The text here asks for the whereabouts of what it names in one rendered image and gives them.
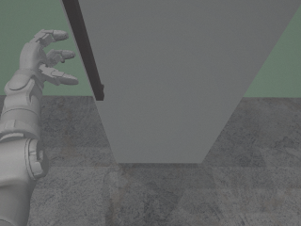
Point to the left robot upper arm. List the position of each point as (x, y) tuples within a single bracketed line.
[(22, 163)]

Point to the fridge door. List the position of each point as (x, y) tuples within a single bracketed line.
[(173, 71)]

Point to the handle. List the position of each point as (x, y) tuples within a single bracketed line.
[(79, 30)]

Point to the robot left hand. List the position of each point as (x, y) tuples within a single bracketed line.
[(33, 57)]

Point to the left robot forearm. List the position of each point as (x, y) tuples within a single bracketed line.
[(20, 117)]

